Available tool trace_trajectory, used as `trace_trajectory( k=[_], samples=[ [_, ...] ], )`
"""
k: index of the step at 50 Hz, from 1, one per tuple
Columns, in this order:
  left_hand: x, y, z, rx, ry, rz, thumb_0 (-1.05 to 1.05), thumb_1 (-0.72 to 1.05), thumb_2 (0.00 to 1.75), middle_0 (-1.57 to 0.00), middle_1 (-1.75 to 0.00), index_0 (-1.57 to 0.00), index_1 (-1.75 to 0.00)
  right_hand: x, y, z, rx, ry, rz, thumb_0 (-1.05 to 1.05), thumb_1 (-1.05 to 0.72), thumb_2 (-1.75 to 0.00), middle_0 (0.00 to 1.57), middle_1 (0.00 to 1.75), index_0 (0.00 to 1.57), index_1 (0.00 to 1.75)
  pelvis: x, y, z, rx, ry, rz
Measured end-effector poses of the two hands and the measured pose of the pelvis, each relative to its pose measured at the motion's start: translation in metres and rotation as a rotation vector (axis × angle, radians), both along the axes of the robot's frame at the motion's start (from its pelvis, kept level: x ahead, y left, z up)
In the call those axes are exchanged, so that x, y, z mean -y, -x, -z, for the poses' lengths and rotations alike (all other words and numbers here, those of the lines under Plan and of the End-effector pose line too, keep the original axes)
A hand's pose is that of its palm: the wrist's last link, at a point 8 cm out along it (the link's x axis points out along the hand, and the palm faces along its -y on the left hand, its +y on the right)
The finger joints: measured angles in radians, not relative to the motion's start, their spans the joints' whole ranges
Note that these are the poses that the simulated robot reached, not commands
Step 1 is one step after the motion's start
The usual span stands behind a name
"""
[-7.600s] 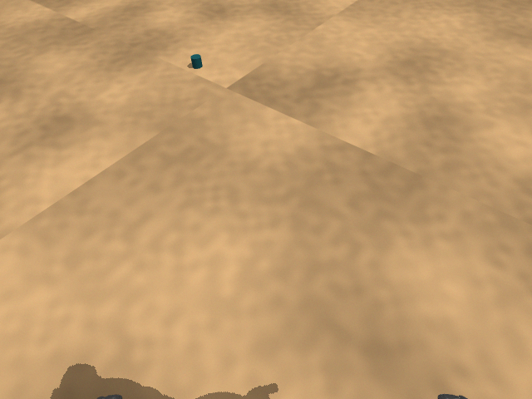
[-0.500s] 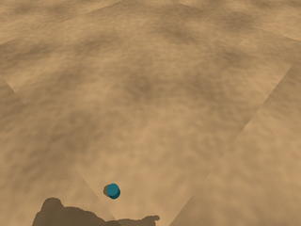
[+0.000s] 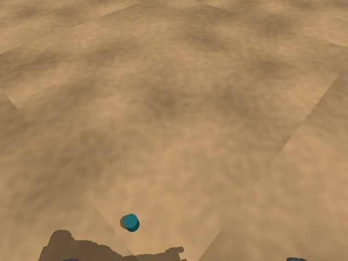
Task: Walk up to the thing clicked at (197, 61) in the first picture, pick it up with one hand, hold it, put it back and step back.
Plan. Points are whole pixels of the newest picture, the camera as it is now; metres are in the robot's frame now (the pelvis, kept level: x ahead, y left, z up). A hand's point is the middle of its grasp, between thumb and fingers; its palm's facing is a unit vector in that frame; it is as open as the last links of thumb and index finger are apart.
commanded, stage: stand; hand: left
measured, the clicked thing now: (131, 222) +0.41 +0.27 -0.75
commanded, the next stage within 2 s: none
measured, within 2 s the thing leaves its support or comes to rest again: neither
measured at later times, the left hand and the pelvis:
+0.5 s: hand out of the picture +0.07 +0.25 -0.16, palm faces -0.01 -0.94 -0.34, open 7.3 cm; pelvis +0.00 -0.01 +0.00, yaw +1 degrees
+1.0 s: hand out of the picture +0.08 +0.24 -0.15, palm faces -0.01 -0.94 -0.35, open 7.3 cm; pelvis +0.00 -0.01 +0.00, yaw +1 degrees
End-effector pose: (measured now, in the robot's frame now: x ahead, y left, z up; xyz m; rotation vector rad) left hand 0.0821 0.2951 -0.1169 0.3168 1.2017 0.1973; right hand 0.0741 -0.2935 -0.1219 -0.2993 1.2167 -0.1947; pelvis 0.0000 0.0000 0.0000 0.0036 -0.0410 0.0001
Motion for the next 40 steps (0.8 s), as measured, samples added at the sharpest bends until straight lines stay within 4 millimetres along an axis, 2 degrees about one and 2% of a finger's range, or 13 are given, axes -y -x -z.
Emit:
trace_trajectory(
  k=[19, 40],
  samples=[
    [0.004, 0.017, 0.002, -0.028, -0.003, -0.015, 0.00, 0.91, 0.90, -0.21, -0.29, -0.21, -0.30, 0.009, 0.005, 0.000, -0.019, 0.005, -0.007, 0.00, -0.91, -0.90, 0.21, 0.30, 0.20, 0.30, 0.007, 0.001, 0.000, 0.000, 0.001, -0.009],
    [0.007, 0.014, 0.001, -0.017, -0.004, -0.014, 0.00, 0.91, 0.90, -0.21, -0.29, -0.21, -0.30, 0.011, 0.008, 0.002, -0.027, 0.002, -0.014, 0.00, -0.91, -0.90, 0.21, 0.30, 0.20, 0.30, 0.010, 0.000, 0.000, 0.000, 0.001, -0.012]
  ],
)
